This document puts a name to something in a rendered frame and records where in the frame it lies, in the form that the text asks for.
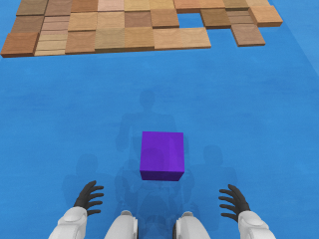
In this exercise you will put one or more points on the carton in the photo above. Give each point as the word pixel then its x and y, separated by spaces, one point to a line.
pixel 162 156

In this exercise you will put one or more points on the left robot hand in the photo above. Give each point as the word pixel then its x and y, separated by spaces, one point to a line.
pixel 85 196

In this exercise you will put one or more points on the robot thigh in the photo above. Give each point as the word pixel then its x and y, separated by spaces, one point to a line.
pixel 189 227
pixel 124 227

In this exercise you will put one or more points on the right robot forearm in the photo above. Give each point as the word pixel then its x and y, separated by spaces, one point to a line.
pixel 251 226

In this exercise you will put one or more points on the left robot forearm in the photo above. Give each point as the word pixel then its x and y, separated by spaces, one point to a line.
pixel 72 225

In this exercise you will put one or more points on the left robot thigh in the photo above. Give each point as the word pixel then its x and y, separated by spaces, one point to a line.
pixel 124 227

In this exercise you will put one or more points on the right robot thigh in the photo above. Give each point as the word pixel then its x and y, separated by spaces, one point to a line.
pixel 189 227

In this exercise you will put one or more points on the right robot hand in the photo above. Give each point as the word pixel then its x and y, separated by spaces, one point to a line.
pixel 238 201

